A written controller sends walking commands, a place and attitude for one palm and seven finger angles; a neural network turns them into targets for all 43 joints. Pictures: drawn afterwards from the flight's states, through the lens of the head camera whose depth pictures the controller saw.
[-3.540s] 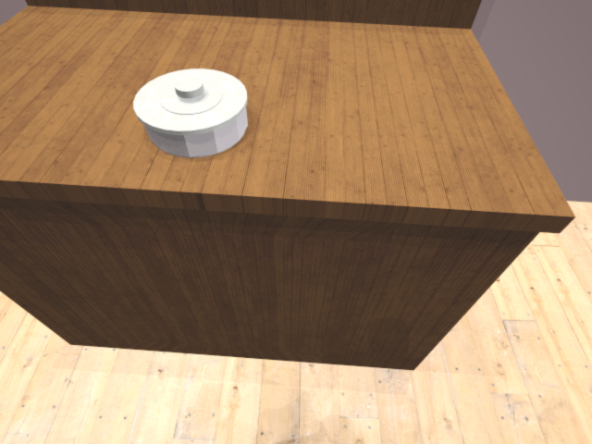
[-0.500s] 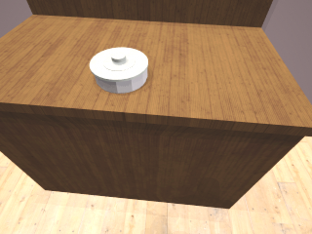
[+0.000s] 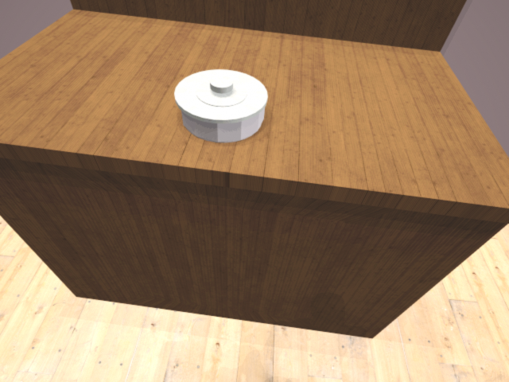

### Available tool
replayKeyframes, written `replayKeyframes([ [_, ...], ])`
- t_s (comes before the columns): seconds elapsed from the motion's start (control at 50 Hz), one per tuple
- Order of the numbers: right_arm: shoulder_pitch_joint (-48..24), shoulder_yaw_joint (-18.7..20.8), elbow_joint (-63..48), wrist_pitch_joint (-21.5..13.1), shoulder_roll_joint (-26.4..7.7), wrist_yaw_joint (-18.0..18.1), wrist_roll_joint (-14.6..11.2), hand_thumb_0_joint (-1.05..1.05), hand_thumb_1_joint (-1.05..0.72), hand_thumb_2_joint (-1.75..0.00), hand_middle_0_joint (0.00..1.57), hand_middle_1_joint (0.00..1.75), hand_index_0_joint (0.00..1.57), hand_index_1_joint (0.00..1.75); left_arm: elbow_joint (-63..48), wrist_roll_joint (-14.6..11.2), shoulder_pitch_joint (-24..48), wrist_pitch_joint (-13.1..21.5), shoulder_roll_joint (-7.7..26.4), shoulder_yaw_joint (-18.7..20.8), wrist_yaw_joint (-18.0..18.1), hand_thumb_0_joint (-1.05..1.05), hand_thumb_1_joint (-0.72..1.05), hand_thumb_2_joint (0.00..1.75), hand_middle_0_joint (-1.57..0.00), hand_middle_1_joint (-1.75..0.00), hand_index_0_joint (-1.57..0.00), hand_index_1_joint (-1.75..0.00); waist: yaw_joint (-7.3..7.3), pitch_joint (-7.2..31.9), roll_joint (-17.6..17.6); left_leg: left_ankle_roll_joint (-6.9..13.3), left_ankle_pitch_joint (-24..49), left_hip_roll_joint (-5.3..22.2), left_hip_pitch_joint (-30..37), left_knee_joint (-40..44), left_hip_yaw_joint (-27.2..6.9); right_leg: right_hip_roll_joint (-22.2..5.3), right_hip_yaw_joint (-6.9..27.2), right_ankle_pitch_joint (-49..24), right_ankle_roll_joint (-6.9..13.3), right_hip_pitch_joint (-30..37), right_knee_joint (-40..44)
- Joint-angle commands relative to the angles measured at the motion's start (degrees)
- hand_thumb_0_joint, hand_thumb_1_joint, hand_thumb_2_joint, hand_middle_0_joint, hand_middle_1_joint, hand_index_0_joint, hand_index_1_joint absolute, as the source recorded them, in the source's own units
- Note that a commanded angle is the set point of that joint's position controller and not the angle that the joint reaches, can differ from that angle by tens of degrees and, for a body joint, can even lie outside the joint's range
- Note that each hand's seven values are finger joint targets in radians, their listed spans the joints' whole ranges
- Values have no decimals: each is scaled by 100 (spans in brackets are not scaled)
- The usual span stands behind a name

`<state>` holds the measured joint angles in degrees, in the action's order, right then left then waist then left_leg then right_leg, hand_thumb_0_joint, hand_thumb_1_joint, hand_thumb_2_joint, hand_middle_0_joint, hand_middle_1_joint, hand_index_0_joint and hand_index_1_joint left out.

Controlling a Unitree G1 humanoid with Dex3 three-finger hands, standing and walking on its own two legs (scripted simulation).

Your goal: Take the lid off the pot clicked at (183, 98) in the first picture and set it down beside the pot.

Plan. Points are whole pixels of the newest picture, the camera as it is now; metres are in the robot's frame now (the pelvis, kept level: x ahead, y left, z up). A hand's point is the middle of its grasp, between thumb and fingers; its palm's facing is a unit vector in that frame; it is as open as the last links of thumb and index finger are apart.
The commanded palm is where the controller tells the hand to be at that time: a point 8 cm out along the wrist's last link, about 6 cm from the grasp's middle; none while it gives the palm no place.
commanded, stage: look again from close up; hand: left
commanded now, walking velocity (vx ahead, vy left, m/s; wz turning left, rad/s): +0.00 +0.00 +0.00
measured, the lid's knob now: (221, 84) +0.61 +0.12 +0.16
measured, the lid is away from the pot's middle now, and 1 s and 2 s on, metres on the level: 0.00 0.00 0.00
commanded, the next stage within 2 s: shuffle to correct the standing spot in 0.40 s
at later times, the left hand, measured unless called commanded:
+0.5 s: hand out of the picture -0.03 +0.16 -0.18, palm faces +0.04 -0.99 -0.16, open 7.4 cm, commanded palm none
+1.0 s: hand out of the picture +0.07 +0.18 -0.17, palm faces +0.00 -0.99 -0.15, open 7.4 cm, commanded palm none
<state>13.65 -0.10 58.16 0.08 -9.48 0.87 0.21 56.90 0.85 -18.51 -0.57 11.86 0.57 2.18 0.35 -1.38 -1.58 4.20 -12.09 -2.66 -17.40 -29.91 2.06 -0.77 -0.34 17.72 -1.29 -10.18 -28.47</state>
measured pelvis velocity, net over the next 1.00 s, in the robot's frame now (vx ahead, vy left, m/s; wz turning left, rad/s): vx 0.06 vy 0.01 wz -0.02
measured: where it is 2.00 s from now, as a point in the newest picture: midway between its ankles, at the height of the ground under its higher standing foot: outside the picture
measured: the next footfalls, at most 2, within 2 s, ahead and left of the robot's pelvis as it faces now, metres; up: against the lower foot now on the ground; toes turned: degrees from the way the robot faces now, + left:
right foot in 1.32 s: +0.23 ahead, -0.13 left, +0.00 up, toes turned -6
left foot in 1.80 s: +0.12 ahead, +0.09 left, +0.00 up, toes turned +1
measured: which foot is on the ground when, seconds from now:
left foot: down 0.00-1.00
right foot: down 0.00-0.84, up 0.86-1.00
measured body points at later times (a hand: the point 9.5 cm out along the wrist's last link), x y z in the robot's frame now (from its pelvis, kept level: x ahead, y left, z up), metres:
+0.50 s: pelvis -0.01 -0.01 +0.00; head +0.00 +0.02 +0.45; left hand -0.03 +0.21 -0.16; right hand +0.01 -0.24 -0.14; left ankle +0.04 +0.07 -0.73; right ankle -0.03 -0.14 -0.73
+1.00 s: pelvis +0.06 +0.01 +0.01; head +0.08 +0.03 +0.45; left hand +0.07 +0.23 -0.16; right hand +0.02 -0.20 -0.14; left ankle +0.04 +0.07 -0.73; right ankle +0.02 -0.11 -0.66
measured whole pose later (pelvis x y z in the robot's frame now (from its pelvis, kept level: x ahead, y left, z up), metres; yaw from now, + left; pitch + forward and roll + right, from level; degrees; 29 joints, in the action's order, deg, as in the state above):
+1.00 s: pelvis +0.06 +0.01 +0.01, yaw -1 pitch +1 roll +0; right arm 22.1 0.0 59.8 -3.7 -6.2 1.6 1.0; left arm 59.2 1.3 -17.2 -0.1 9.3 3.0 0.1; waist -1.5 -1.7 -2.3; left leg 5.6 -14.7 -3.4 -11.4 -24.7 4.8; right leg -2.2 -1.8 23.1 1.9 -26.6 -62.1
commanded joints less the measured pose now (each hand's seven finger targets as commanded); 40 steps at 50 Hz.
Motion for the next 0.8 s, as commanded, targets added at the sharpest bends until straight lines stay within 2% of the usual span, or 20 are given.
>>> replayKeyframes([
  [0.0, 36, 183, -266, -131, -771, 50, 13, 0, -90, -90, 20, 30, 20, 30, -182, 18, -399, 95, 467, 54, 45, 0, 90, 90, -20, -30, -20, -30, 13, -5, 293, -76, -330, 876, 281, 992, -1092, -326, 286, -352, 283, -311, 446],
  [0.08, 78, 180, -170, -118, -758, 52, 8, 0, -90, -90, 20, 30, 20, 30, -81, 24, -480, 83, 424, 49, 38, 0, 90, 90, -20, -30, -20, -30, 23, -110, 402, -80, -693, 917, 212, 1211, -1175, -323, 224, -259, 270, -327, 478],
  [0.16, 151, 176, -87, -108, -738, 57, 9, 0, -90, -90, 20, 30, 20, 30, 0, 27, -523, 75, 387, 46, 36, 0, 90, 90, -20, -30, -20, -30, 21, -190, 297, -97, -888, 902, 114, 1314, -1228, -320, 213, -205, 276, -301, 493],
  [0.18, 143, 182, -62, -111, -728, 54, 4, 0, -90, -90, 20, 30, 20, 30, 34, 27, -575, 82, 364, 37, 35, 0, 90, 90, -20, -30, -20, -30, 27, -176, 356, -96, -893, 906, 156, 1327, -1200, -339, 223, -223, 268, -321, 517],
  [0.24, 218, 178, -20, -124, -656, 58, -3, 0, -90, -90, 20, 30, 20, 30, 74, 26, -599, 111, 367, 40, 36, 0, 90, 90, -20, -30, -20, -30, 21, -65, 184, -105, -561, 850, 291, 1175, -1085, -373, 284, -354, 283, -282, 591],
  [0.34, 287, 174, 53, -107, -599, 59, -4, 0, -90, -90, 20, 30, 20, 30, 124, 28, -571, 113, 320, 40, 44, 0, 90, 90, -20, -30, -20, -30, -10, -240, 117, -139, -627, 812, 223, 1161, -1059, -381, 342, -226, 299, -412, 659],
  [0.42, 276, 168, 119, -102, -574, 55, 6, 0, -90, -90, 20, 30, 20, 30, 191, 19, -637, 124, 244, 25, 36, 0, 90, 90, -20, -30, -20, -30, -5, -268, 290, -155, -681, 800, 205, 1163, -1015, -399, 365, -249, 299, -447, 692],
  [0.48, 297, 166, 135, -111, -547, 64, 2, 0, -90, -90, 20, 30, 20, 30, 215, 21, -629, 130, 228, 30, 38, 0, 90, 90, -20, -30, -20, -30, -11, -247, 222, -157, -513, 786, 247, 1109, -996, -398, 386, -317, 310, -449, 679],
  [0.5, 325, 162, 153, -111, -557, 60, 11, 0, -90, -90, 20, 30, 20, 30, 232, 20, -681, 141, 211, 32, 26, 0, 90, 90, -20, -30, -20, -30, 0, -151, 218, -148, -734, 784, 317, 1093, -965, -409, 368, -101, 309, -426, 700],
  [0.54, 374, 196, 128, -85, -565, 52, 27, 0, -90, -90, 20, 30, 20, 30, 199, 49, -686, 120, 266, 65, -4, 0, 90, 90, -20, -30, -20, -30, 12, -284, 136, -122, -1500, 736, 111, 1082, -981, -375, 417, 686, 359, -510, 762],
  [0.58, 373, 212, 110, -57, -576, 38, 57, 0, -90, -90, 20, 30, 20, 30, 172, 61, -708, 98, 280, 115, -34, 0, 90, 90, -20, -30, -20, -30, 20, -477, 133, -126, -1885, 648, -155, 938, -919, -428, 564, 1293, 430, -641, 869],
  [0.62, 373, 216, 56, -59, -523, 22, 73, 0, -90, -90, 20, 30, 20, 30, 154, 47, -766, 102, 311, 155, -57, 0, 90, 90, -20, -30, -20, -30, 33, -576, -41, -159, -1734, 508, -232, 540, -698, -567, 840, 1608, 550, -756, 1049],
  [0.64, 413, 217, 16, -63, -448, 17, 65, 0, -90, -90, 20, 30, 20, 30, 119, 50, -756, 97, 375, 189, -59, 0, 90, 90, -20, -30, -20, -30, 47, -717, -257, -171, -1672, 406, -398, 302, -540, -660, 994, 1807, 634, -770, 1178],
  [0.68, 460, 208, -32, -107, -372, 7, 83, 0, -90, -90, 20, 30, 20, 30, 103, 23, -768, 122, 418, 245, -61, 0, 90, 90, -20, -30, -20, -30, 10, -700, -531, -239, -1197, 266, -509, -297, -159, -954, 1346, 1791, 852, -639, 1311],
  [0.7, 479, 211, -56, -144, -345, 2, 89, 0, -90, -90, 20, 30, 20, 30, 100, 18, -758, 144, 425, 269, -66, 0, 90, 90, -20, -30, -20, -30, -8, -667, -553, -255, -1010, 260, -477, -476, -27, -1062, 1450, 1576, 939, -581, 1296],
  [0.74, 582, 214, -95, -207, -294, -2, 72, 0, -90, -90, 20, 30, 20, 30, 56, 35, -711, 174, 452, 312, -68, 0, 90, 90, -20, -30, -20, -30, -46, -611, -459, -237, -916, 274, -372, -445, 52, -1058, 1267, 1054, 973, -503, 1028],
  [0.76, 650, 216, -91, -234, -297, -5, 68, 0, -90, -90, 20, 30, 20, 30, 35, 44, -642, 177, 408, 311, -70, 0, 90, 90, -20, -30, -20, -30, -101, -669, -240, -226, -904, 311, -143, -210, 29, -974, 1118, 791, 943, -692, 769],
  [0.78, 827, 208, -37, -269, -342, -4, 63, 0, -90, -90, 20, 30, 20, 30, 10, 45, -554, 174, 341, 298, -89, 0, 90, 90, -20, -30, -20, -30, -179, -627, 67, -163, -783, 426, 245, 175, -208, -725, 770, 561, 833, -914, 330],
])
